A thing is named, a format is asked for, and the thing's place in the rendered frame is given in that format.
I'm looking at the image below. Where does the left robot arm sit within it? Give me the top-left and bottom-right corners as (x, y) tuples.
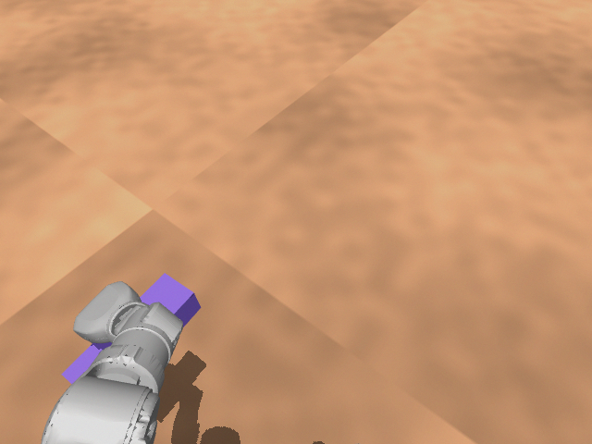
(41, 301), (183, 444)

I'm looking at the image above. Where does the carton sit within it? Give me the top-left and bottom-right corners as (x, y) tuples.
(61, 273), (201, 384)

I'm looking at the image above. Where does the left robot hand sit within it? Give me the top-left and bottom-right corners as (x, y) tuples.
(73, 281), (141, 343)

